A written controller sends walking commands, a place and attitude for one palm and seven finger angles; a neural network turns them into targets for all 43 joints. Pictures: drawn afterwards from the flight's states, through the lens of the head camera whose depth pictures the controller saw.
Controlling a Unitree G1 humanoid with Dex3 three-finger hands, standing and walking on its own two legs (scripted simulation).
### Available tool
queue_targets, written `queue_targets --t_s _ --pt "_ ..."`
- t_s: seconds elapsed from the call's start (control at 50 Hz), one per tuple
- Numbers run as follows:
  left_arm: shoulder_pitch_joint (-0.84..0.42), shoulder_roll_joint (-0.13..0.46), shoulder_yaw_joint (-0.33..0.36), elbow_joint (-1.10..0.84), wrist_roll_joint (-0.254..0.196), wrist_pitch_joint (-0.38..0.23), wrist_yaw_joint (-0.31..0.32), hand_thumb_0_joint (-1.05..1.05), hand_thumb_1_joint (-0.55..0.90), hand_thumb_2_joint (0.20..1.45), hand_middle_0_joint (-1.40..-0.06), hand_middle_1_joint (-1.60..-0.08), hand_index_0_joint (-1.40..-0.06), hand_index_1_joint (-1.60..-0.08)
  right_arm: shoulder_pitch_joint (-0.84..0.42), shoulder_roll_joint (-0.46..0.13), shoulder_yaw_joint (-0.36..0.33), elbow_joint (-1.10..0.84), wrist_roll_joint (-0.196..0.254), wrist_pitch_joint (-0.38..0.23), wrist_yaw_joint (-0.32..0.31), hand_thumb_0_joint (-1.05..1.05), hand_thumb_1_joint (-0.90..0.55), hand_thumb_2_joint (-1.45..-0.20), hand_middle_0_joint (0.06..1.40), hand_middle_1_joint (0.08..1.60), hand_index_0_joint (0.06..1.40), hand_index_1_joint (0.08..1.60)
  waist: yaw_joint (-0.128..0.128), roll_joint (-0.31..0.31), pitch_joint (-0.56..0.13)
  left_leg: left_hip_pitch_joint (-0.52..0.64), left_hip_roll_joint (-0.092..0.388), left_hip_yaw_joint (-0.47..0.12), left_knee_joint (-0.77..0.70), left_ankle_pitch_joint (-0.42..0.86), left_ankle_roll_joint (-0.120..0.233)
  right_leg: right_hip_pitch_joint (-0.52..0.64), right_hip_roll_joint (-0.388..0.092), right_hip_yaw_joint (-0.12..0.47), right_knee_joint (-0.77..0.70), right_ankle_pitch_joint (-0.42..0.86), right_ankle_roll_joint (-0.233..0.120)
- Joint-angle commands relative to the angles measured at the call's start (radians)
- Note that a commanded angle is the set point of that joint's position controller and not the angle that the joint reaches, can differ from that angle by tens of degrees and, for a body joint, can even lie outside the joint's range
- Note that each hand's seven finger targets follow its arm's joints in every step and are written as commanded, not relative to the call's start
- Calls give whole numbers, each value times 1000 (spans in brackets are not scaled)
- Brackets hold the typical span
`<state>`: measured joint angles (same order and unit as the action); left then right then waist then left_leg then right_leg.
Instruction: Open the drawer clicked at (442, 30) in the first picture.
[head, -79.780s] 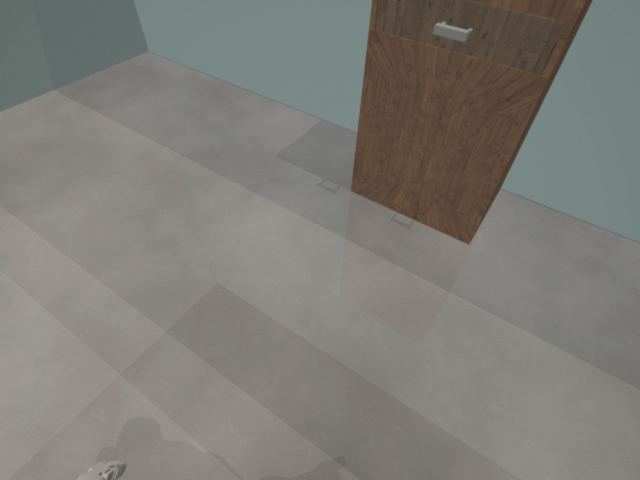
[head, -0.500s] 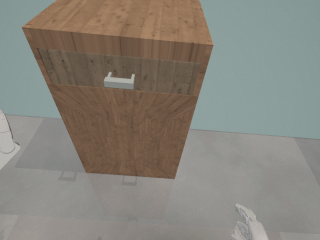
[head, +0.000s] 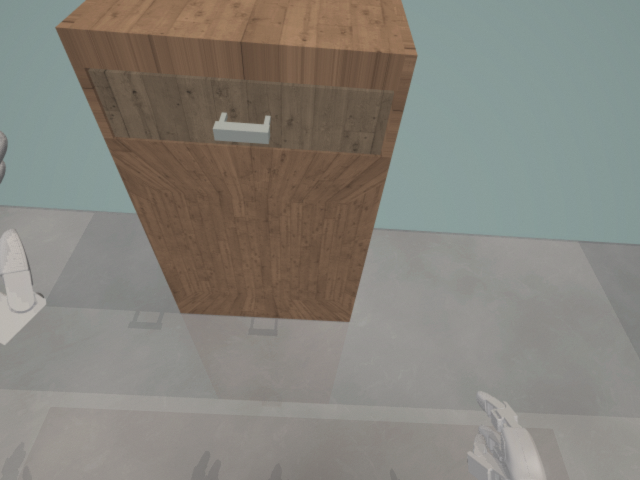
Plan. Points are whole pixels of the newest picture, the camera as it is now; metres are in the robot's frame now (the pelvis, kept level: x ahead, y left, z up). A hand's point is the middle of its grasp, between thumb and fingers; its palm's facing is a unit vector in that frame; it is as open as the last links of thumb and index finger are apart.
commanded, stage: stop stepping back and stand still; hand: left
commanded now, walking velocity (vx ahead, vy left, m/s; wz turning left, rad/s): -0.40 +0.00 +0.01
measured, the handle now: (244, 125) +0.70 +0.17 +0.04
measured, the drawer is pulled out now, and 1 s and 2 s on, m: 0.00 0.00 0.00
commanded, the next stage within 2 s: let the arm hang, fingers relaxed in 0.80 s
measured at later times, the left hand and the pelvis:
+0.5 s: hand out of the picture +0.07 +0.24 +0.22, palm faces +0.48 -0.80 -0.36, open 7.4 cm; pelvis -0.12 +0.00 +0.00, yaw +1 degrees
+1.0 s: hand out of the picture +0.09 +0.28 +0.08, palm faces +0.31 -0.85 -0.42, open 7.4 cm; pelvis -0.13 +0.03 -0.01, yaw +5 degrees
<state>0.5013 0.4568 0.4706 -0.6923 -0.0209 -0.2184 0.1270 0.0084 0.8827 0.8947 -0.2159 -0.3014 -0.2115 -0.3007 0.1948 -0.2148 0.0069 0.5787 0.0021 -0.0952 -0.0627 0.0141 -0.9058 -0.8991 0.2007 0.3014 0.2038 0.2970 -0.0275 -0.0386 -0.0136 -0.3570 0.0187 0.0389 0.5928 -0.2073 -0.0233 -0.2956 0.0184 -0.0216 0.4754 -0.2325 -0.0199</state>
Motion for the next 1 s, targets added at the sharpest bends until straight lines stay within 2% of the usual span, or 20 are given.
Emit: queue_targets --t_s 0.0,0.04,0.1,0.2,0.26,0.28,0.34,0.44,0.52,0.56,0.64,0.7,0.72,0.76,0.8,0.86,0.88,0.9,0.94,0.98 --pt "47 175 125 -259 -27 -79 10 0 900 900 -200 -300 -200 -300 -52 -140 -84 -164 18 -59 -7 0 -900 -900 200 300 200 300 43 193 -233 207 240 -189 -216 648 83 52 -29 36 159 66 43" --pt "89 189 168 -294 -39 -89 4 0 900 900 -200 -300 -200 -300 -49 -126 -79 -160 -28 -82 6 0 -900 -900 200 300 200 300 33 338 -253 221 291 -246 -225 884 123 -59 15 11 316 -218 37" --pt "55 166 152 -365 -31 -93 13 0 900 900 -200 -300 -200 -300 -15 -121 -83 -132 -20 -123 21 0 -900 -900 200 300 200 300 24 269 -237 271 268 -169 -185 763 131 -81 14 14 333 -200 40" --pt "71 164 175 -221 -30 -33 34 0 900 900 -200 -300 -200 -300 -47 -122 -53 -152 3 -101 10 0 -900 -900 200 300 200 300 12 182 -92 -96 157 -98 -318 -287 69 212 1 -55 -3 -143 30" --pt "-56 205 175 -149 -28 -25 43 0 900 900 -200 -300 -200 -300 -65 -115 -53 -125 -12 -59 -1 0 -900 -900 200 300 200 300 10 -127 -43 -3 -4 -33 203 -202 -8 -128 -327 393 -370 -489 -134" --pt "-66 170 133 -125 -18 -19 43 0 900 900 -200 -300 -200 -300 -57 -109 -57 -106 -6 -58 -5 0 -900 -900 200 300 200 300 21 -150 -36 -54 -4 -43 359 -200 1 -134 -346 421 -373 -505 -141" --pt "-65 121 78 -81 -9 -24 39 0 900 900 -200 -300 -200 -300 -52 -107 -44 -99 -14 -50 -11 0 -900 -900 200 300 200 300 4 -75 -20 -87 28 -23 297 -157 14 -75 -287 234 -302 -328 -118" --pt "-70 107 43 -105 2 -27 48 0 900 900 -200 -300 -200 -300 -38 -108 -35 -98 -25 -71 -33 0 -900 -900 200 300 200 300 9 -12 -2 83 11 43 -131 -193 55 -61 -225 183 -230 -384 -90" --pt "-53 131 88 -186 -7 -55 54 0 900 900 -200 -300 -200 -300 -40 -130 -43 -127 -14 -78 -33 0 -900 -900 200 300 200 300 15 262 -40 44 226 -288 -354 -355 137 -23 -31 -19 128 -171 17" --pt "-61 124 92 -182 11 -47 55 0 900 900 -200 -300 -200 -300 -53 -121 -40 -129 -15 -82 -30 0 -900 -900 200 300 200 300 11 281 25 -130 243 -277 -412 -533 141 48 -18 -42 219 -161 20" --pt "-58 116 88 -141 9 -48 54 0 900 900 -200 -300 -200 -300 -40 -127 -42 -109 -15 -100 -22 0 -900 -900 200 300 200 300 8 131 8 -108 146 -126 -223 -279 95 126 -53 15 -6 -73 -5" --pt "-52 131 94 -100 -5 -38 50 0 900 900 -200 -300 -200 -300 -39 -115 -53 -95 -4 -86 -9 0 -900 -900 200 300 200 300 12 -88 -27 -109 18 4 124 -216 42 75 -259 366 -221 -248 -117" --pt "-83 126 83 -117 -7 -40 50 0 900 900 -200 -300 -200 -300 -44 -108 -50 -90 -2 -78 -4 0 -900 -900 200 300 200 300 14 -101 -20 -130 13 7 209 -214 33 87 -317 402 -250 -229 -157" --pt "-92 128 89 -115 -5 -44 49 0 900 900 -200 -300 -200 -300 -42 -100 -41 -87 -6 -72 0 0 -900 -900 200 300 200 300 13 -75 -24 -89 39 -16 134 -214 37 99 -312 296 -201 -52 -161" --pt "-60 115 86 -124 -5 -41 49 0 900 900 -200 -300 -200 -300 -44 -95 -34 -96 -10 -69 -6 0 -900 -900 200 300 200 300 1 -6 -46 76 34 -2 -99 -76 42 50 -231 168 -120 -7 -100" --pt "-48 101 66 -171 -15 -50 39 0 900 900 -200 -300 -200 -300 -72 -121 -40 -128 0 -68 -14 0 -900 -900 200 300 200 300 26 155 -46 99 168 -175 -235 -31 88 25 -72 40 -8 -29 12" --pt "-53 -131 -360 720 85 133 -107 0 900 900 -200 -300 -200 -300 -20 -297 -106 156 -13 -103 69 0 -900 -900 200 300 200 300 -63 252 38 28 181 -228 -110 161 121 -179 -70 -38 292 13 36" --pt "-76 -138 -344 728 74 217 -126 0 900 900 -200 -300 -200 -300 47 -248 -105 143 -14 -36 66 0 -900 -900 200 300 200 300 -43 274 -18 106 215 -271 -165 400 151 -225 -44 22 392 -197 42" --pt "-130 -181 -373 771 63 240 -120 0 900 900 -200 -300 -200 -300 79 -214 -83 109 -36 1 46 0 -900 -900 200 300 200 300 -30 31 -70 157 281 -374 -140 508 231 -280 -31 83 556 -328 52" --pt "-166 -167 -385 894 60 235 -121 0 900 900 -200 -300 -200 -300 44 -204 -64 103 -47 26 42 0 -900 -900 200 300 200 300 4 -39 -76 194 254 -306 -108 579 229 -240 -39 66 469 -320 55"
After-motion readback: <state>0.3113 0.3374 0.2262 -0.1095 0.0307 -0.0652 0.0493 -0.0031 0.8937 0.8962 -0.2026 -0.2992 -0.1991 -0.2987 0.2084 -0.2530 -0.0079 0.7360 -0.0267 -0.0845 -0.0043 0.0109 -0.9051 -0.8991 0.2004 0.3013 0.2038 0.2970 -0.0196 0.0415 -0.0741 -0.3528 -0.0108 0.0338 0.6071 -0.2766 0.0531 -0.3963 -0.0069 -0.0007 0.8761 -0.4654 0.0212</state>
